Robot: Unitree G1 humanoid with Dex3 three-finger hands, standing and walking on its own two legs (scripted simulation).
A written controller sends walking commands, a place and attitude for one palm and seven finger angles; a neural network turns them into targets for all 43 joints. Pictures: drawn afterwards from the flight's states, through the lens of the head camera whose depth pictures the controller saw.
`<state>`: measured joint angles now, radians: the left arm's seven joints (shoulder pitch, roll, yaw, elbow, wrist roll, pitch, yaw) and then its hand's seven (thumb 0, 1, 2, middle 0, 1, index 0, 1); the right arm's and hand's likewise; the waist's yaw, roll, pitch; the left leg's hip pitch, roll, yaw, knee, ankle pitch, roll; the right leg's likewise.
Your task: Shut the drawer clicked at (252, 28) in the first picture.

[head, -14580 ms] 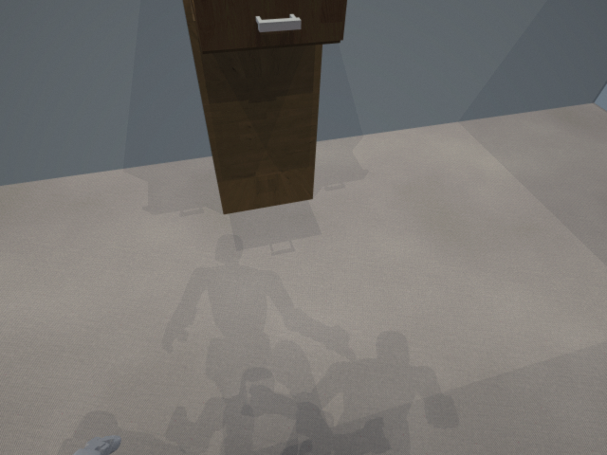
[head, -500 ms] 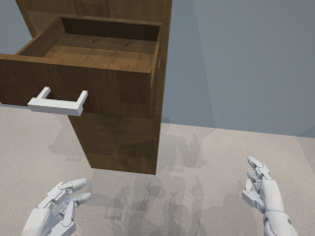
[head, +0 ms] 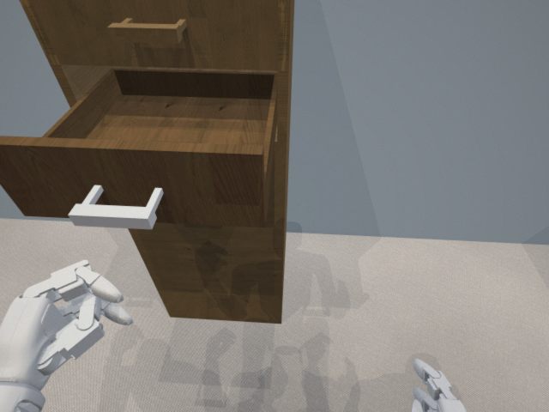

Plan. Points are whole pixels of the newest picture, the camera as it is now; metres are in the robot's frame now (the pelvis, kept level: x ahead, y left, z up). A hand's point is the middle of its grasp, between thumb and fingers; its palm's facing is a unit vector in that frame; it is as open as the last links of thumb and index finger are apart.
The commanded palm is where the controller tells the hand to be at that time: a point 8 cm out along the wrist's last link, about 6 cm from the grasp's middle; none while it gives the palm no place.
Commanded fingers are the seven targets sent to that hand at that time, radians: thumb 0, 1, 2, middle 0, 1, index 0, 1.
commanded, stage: raise the hand and make a fist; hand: left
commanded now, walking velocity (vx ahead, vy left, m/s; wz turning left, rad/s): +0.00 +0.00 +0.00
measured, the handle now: (120, 205) +0.34 +0.25 +0.16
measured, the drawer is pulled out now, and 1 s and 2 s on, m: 0.25 0.25 0.25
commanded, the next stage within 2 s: bring the fist close to the handle in 0.96 s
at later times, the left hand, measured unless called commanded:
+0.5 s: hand (49, 292) +0.16 +0.21 +0.23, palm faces +0.10 -0.97 -0.22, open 3.2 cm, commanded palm +0.11 +0.25 +0.25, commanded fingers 0.00 0.90 0.90 -1.40 -1.60 -1.40 -1.60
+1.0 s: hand (29, 272) +0.16 +0.21 +0.26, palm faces +0.11 -0.97 -0.22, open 3.2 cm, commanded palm +0.11 +0.26 +0.26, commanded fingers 0.00 0.90 0.90 -1.40 -1.60 -1.40 -1.60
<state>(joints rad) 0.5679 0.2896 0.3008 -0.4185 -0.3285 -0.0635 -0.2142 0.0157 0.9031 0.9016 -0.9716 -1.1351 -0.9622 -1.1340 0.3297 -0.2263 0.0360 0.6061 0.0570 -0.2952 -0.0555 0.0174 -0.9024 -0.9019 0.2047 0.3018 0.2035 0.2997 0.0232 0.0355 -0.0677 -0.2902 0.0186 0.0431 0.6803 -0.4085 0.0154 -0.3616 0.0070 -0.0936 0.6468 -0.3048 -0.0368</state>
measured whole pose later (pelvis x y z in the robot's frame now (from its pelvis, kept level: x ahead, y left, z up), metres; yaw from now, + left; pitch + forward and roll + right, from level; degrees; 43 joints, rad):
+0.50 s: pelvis +0.00 +0.00 +0.01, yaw +1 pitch -6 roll +0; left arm 0.34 0.37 0.40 -0.62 -0.36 0.31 -0.31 0.01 0.90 0.90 -1.39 -1.58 -1.38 -1.58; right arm 0.15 -0.22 0.13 0.60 0.08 -0.29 -0.07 0.01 -0.90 -0.90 0.21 0.30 0.20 0.30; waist 0.13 0.08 -0.06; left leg -0.07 0.00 0.03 0.50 -0.34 0.01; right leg -0.15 0.00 -0.11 0.50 -0.26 -0.04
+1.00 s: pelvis -0.01 -0.02 +0.01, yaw +0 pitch -8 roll -1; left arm 0.23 0.46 0.51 -0.53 -0.43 0.38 -0.31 0.01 0.89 0.90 -1.41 -1.60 -1.40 -1.60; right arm 0.19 -0.31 0.07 0.66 0.10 -0.27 -0.10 0.02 -0.90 -0.90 0.20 0.30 0.20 0.30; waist 0.08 0.09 -0.04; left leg -0.07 0.04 0.03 0.54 -0.33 -0.01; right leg -0.13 0.04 -0.11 0.49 -0.23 -0.06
